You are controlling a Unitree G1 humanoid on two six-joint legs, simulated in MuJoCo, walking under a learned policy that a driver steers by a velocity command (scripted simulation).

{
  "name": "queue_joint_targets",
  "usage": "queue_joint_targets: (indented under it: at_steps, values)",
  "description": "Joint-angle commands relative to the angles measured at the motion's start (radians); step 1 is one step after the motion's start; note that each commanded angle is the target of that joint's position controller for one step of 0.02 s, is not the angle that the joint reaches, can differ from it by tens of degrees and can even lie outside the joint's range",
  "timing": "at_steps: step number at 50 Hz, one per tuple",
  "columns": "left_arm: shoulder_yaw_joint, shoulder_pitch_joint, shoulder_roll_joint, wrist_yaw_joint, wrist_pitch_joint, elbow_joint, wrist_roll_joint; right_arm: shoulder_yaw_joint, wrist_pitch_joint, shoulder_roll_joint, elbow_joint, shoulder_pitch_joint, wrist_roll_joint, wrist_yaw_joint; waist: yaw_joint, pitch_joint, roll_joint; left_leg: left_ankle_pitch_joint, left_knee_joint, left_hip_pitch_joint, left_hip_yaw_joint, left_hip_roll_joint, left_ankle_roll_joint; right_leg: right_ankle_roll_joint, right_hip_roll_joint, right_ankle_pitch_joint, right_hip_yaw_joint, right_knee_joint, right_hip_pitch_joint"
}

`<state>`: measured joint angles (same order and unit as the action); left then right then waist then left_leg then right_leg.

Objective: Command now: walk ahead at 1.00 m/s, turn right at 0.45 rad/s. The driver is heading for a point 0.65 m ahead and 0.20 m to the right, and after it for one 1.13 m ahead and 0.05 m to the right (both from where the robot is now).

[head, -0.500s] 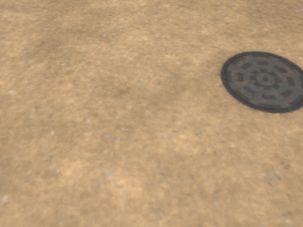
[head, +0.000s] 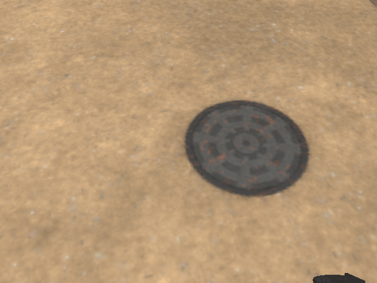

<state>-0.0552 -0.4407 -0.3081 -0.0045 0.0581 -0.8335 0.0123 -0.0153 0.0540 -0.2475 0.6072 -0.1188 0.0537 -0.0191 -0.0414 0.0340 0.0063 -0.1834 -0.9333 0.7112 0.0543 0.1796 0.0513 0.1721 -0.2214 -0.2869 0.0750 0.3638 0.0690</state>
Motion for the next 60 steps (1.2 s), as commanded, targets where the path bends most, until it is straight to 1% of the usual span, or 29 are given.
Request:
queue_joint_targets:
  at_steps: [1, 5, 8, 9, 10, 11, 13, 16, 20, 27, 30, 32, 33, 34, 35, 37, 39, 41, 45, 48, 50, 52, 53, 54, 55, 56, 57, 58, 60]
  values:
    - [-0.033, 0.082, -0.129, -0.014, 0.054, 0.077, -0.02, 0.014, 0.006, -0.07, -0.052, 0.063, -0.025, -0.018, 0.012, 0.065, 0.008, 0.339, 0.238, -0.298, -0.08, -0.044, -0.034, 0.106, 0.233, 0.285, 0.176, -0.282, 0.309]
    - [-0.039, -0.004, -0.176, -0.007, 0.051, 0.032, -0.013, 0.035, 0.01, -0.117, -0.059, 0.119, -0.025, -0.011, -0.028, 0.049, -0.023, 0.292, 0.38, -0.263, -0.108, -0.112, -0.1, 0.057, 0.318, 0.687, 0.164, -0.183, -0.017]
    - [-0.048, 0.033, -0.229, 0.011, 0.031, 0.011, 0.028, 0.085, 0.012, -0.202, 0.041, -0.232, -0.029, 0.02, 0.166, -0.162, -0.058, 0.035, 0.385, -0.607, -0.134, -0.209, -0.139, -0.006, 0.31, 1.04, 0.111, 0.28, -0.088]
    - [-0.032, 0.072, -0.176, 0.014, 0.032, 0.025, 0.04, 0.107, 0.008, -0.26, 0.09, -0.454, -0.016, 0.041, 0.277, -0.264, -0.031, -0.129, 0.321, -0.882, -0.021, -0.095, -0.161, -0.019, 0.272, 0.86, 0.082, 0.61, 0.118]
    - [0.006, -0.068, -0.013, 0.001, 0.042, 0.077, -0.017, 0.14, 0.011, -0.385, 0.105, -0.488, 0.023, 0.036, 0.17, -0.406, 0.343, -0.473, 0.486, -1.136, 0.576, 0.214, -0.305, -0.078, 0.082, 0.048, 0.012, 1.068, 0.483]
    - [0.013, 0.001, -0.065, 0.006, 0.052, 0.072, 0.001, 0.126, 0.007, -0.293, 0.104, -0.424, -0.002, 0.015, 0.174, -0.373, 0.27, -0.544, 0.668, -1.1, 0.84, 0.206, -0.299, -0.05, 0.087, -0.123, 0.082, 1.12, 0.625]
    - [0.013, 0.171, -0.096, -0.003, 0.045, 0.098, 0.01, 0.105, 0.016, -0.176, 0.111, -0.278, -0.011, 0.004, 0.131, -0.118, 0.009, -0.371, 0.663, -0.815, 0.51, 0.144, -0.281, -0.047, 0.207, 0.019, 0.059, 1.039, 0.658]
    - [0.032, 0.2, -0.032, -0.033, 0.013, 0.127, 0.033, 0.076, 0.032, -0.104, 0.176, -0.284, -0.015, 0.007, 0.047, -0.013, 0.039, -0.262, 0.736, -0.587, 0.302, 0.055, -0.242, -0.066, 0.256, -0.006, 0.062, 0.923, 0.604]
    - [0.048, 0.341, -0.026, -0.049, -0.007, 0.185, 0.021, 0.081, 0.068, -0.138, 0.204, -0.278, -0.03, 0.0, 0.03, 0.099, 0.041, -0.039, 0.882, -0.502, 0.041, 0.024, -0.206, -0.094, 0.275, 0.162, 0.027, 0.714, 0.689]
    - [0.06, 0.5, -0.008, -0.076, 0.001, 0.218, 0.015, 0.078, 0.087, -0.175, 0.254, -0.358, -0.042, 0.013, 0.057, 0.093, 0.044, 0.744, 0.898, -0.716, -0.271, 0.007, -0.116, -0.01, 0.205, 0.425, -0.211, 0.292, 0.489]
    - [0.032, 0.283, -0.077, -0.058, 0.004, 0.154, 0.011, 0.097, 0.034, -0.253, 0.245, -0.349, -0.014, 0.05, -0.069, -0.087, 0.137, 1.317, 0.469, -0.884, -0.294, 0.041, -0.084, 0.031, 0.083, 0.206, -0.261, 0.298, 0.294]
    - [-0.024, -0.102, -0.161, -0.032, -0.004, 0.036, 0.01, 0.107, 0.007, -0.274, 0.212, -0.276, 0.0, 0.06, -0.233, -0.252, 0.108, 1.104, -0.123, -0.673, -0.289, 0.026, -0.089, 0.085, 0.093, 0.081, -0.141, 0.222, -0.142]
    - [-0.057, -0.056, -0.233, -0.007, -0.025, 0.038, -0.013, 0.086, 0.024, -0.159, 0.174, -0.237, 0.006, 0.042, -0.138, -0.215, -0.165, 0.012, -0.481, -0.346, -0.253, -0.145, -0.064, 0.103, 0.274, 0.091, 0.157, 0.233, -0.299]
    - [-0.077, 0.002, -0.324, -0.011, -0.04, 0.078, 0.014, 0.067, 0.042, -0.135, 0.055, -0.282, -0.046, 0.02, -0.047, -0.387, -0.312, -0.313, -0.77, 0.076, -0.058, -0.264, -0.018, 0.363, 0.477, -0.016, 0.747, 0.03, -0.591]
    - [-0.078, -0.002, -0.264, -0.001, -0.04, 0.088, 0.016, 0.057, 0.062, -0.166, 0.054, -0.167, -0.032, 0.026, -0.092, -0.319, -0.031, -0.214, -0.711, 0.165, 0.034, -0.183, -0.045, 0.315, 0.467, 0.01, 0.745, -0.06, -0.553]
    - [-0.052, 0.038, -0.149, 0.014, -0.016, 0.029, 0.01, 0.04, 0.062, -0.126, 0.072, -0.142, -0.025, 0.026, 0.009, -0.085, 0.11, -0.157, -0.468, 0.056, 0.014, -0.081, -0.063, 0.198, 0.412, 0.14, 0.485, -0.095, -0.186]
    - [-0.018, 0.088, -0.078, 0.021, 0.02, 0.03, 0.01, 0.031, 0.015, -0.107, 0.099, -0.173, 0.0, 0.014, 0.074, -0.028, 0.109, -0.164, -0.377, -0.086, 0.004, -0.041, -0.055, 0.14, 0.354, 0.251, 0.333, -0.131, 0.051]
    - [-0.016, 0.061, -0.089, 0.01, 0.048, 0.012, 0.002, 0.025, -0.013, -0.089, 0.083, -0.137, -0.008, -0.009, 0.074, 0.024, 0.045, -0.139, -0.256, -0.096, -0.022, -0.016, -0.052, 0.106, 0.329, 0.301, 0.223, -0.196, 0.155]
    - [-0.01, 0.025, -0.081, -0.012, 0.077, -0.006, 0.0, 0.014, -0.004, -0.067, 0.029, 0.07, -0.04, -0.03, 0.002, 0.101, 0.01, 0.218, 0.109, -0.122, -0.114, -0.072, -0.103, -0.034, 0.225, 0.589, -0.04, -0.281, 0.178]
    - [0.0, -0.047, -0.086, -0.002, 0.09, -0.05, -0.013, 0.006, 0.013, -0.05, 0.021, 0.132, -0.037, -0.04, -0.025, 0.095, -0.001, 0.432, 0.31, -0.219, -0.188, -0.145, -0.15, -0.079, 0.27, 0.911, -0.085, -0.306, 0.06]
    - [0.0, -0.066, -0.114, 0.02, 0.085, -0.07, -0.012, 0.013, 0.024, -0.079, 0.052, 0.078, -0.018, -0.033, 0.003, 0.038, -0.044, 0.418, 0.378, -0.291, -0.229, -0.233, -0.16, -0.107, 0.293, 1.221, -0.092, -0.18, -0.072]
    - [-0.008, -0.033, -0.153, 0.047, 0.066, -0.076, 0.001, 0.04, 0.032, -0.144, 0.144, -0.168, -0.009, -0.019, 0.124, -0.092, -0.079, 0.364, 0.393, -0.541, -0.199, -0.303, -0.165, -0.146, 0.316, 1.35, -0.079, 0.124, -0.099]
    - [-0.014, 0.059, -0.194, 0.048, 0.029, -0.057, -0.008, 0.083, 0.05, -0.198, 0.124, -0.236, -0.095, -0.01, 0.243, -0.171, -0.099, 0.499, 0.461, -0.689, -0.082, -0.222, -0.182, -0.194, 0.33, 1.346, -0.046, 0.371, -0.058]
    - [-0.009, 0.181, -0.173, 0.049, 0.012, -0.019, 0.018, 0.075, 0.046, -0.222, 0.202, -0.446, -0.09, 0.002, 0.34, -0.258, 0.032, 0.712, 0.491, -0.853, 0.021, -0.088, -0.217, -0.229, 0.198, 0.663, -0.111, 0.83, 0.019]
    - [0.033, -0.096, 0.019, 0.03, 0.016, -0.037, 0.014, 0.053, 0.067, -0.223, 0.212, -0.429, -0.009, -0.01, 0.148, -0.469, 0.317, 1.172, 0.285, -1.313, 0.45, 0.207, -0.449, -0.285, 0.061, -0.395, 0.057, 1.265, 0.479]
    - [0.026, -0.099, -0.073, 0.008, 0.039, -0.061, -0.03, 0.073, 0.057, -0.196, 0.197, -0.408, -0.003, -0.006, 0.216, -0.601, 0.103, 1.143, 0.364, -1.283, 0.533, 0.231, -0.492, -0.248, 0.08, -0.332, 0.235, 1.292, 0.499]
    - [0.013, 0.012, -0.12, 0.002, 0.044, -0.013, -0.073, 0.082, 0.052, -0.2, 0.171, -0.292, -0.024, 0.0, 0.178, -0.442, 0.064, 0.849, 0.437, -1.14, 0.462, 0.212, -0.484, -0.238, 0.151, -0.299, 0.191, 1.237, 0.58]
    - [0.018, 0.106, -0.114, 0.004, 0.043, 0.018, -0.054, 0.073, 0.049, -0.162, 0.148, -0.155, -0.05, 0.007, 0.117, -0.244, -0.071, 0.686, 0.532, -0.871, 0.359, 0.143, -0.419, -0.205, 0.216, -0.219, 0.085, 1.116, 0.574]
    - [0.013, 0.141, -0.083, 0.014, 0.013, 0.02, -0.028, 0.048, 0.055, -0.116, 0.146, -0.09, -0.046, 0.01, 0.044, -0.065, -0.107, 0.674, 0.654, -0.5, 0.236, 0.084, -0.385, -0.202, 0.26, -0.183, 0.024, 1.015, 0.468]
